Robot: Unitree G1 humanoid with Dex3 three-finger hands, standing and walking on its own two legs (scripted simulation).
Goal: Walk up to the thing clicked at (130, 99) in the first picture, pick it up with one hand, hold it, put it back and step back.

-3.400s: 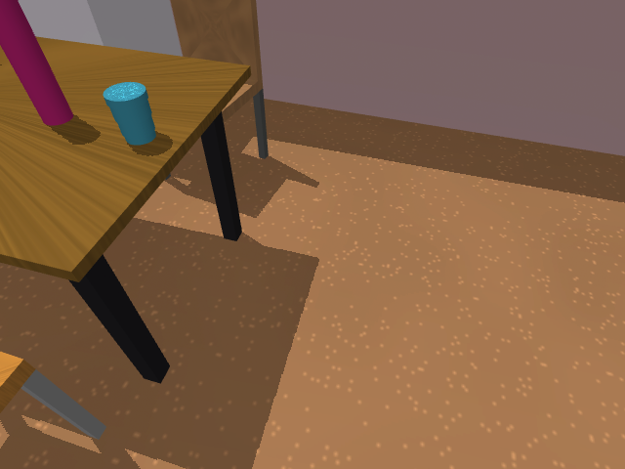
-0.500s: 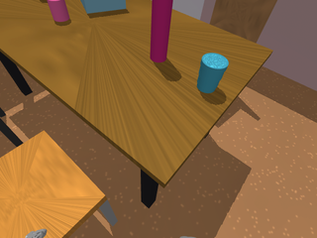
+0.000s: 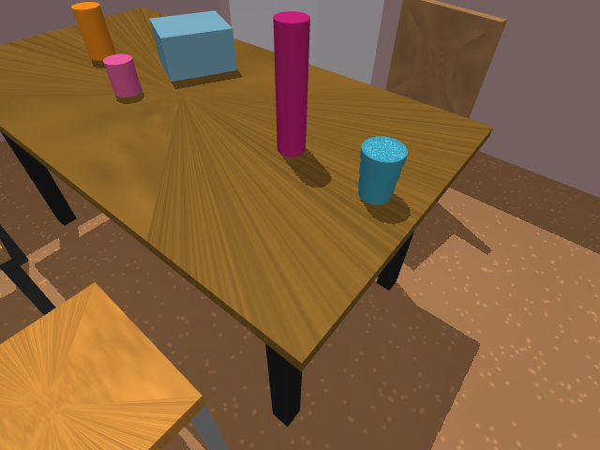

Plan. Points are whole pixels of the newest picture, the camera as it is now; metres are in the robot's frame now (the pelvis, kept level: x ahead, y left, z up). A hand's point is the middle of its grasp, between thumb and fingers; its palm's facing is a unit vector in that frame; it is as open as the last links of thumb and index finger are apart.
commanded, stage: walk up
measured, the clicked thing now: (379, 172) +0.65 -0.18 +0.01
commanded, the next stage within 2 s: stand in 0.64 s
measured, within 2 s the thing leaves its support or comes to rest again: neither
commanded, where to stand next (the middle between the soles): +0.07 +0.01 m, yaw +0 degrees
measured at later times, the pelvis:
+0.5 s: pelvis +0.02 +0.00 +0.01, yaw +0 degrees
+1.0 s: pelvis +0.01 -0.01 +0.01, yaw +0 degrees
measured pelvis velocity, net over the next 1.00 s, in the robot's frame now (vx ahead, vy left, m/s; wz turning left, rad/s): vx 0.01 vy -0.01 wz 0.00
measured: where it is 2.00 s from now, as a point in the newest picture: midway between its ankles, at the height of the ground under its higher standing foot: outside the picture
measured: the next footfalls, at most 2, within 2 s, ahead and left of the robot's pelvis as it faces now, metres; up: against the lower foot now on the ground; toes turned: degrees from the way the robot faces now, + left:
none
